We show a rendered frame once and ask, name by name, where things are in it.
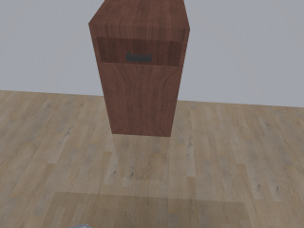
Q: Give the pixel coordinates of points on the drawer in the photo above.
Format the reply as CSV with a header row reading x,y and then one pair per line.
x,y
163,52

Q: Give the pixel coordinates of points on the cabinet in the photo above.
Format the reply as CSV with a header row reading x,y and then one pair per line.
x,y
140,100

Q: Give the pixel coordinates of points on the handle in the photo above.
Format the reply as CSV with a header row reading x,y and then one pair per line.
x,y
138,57

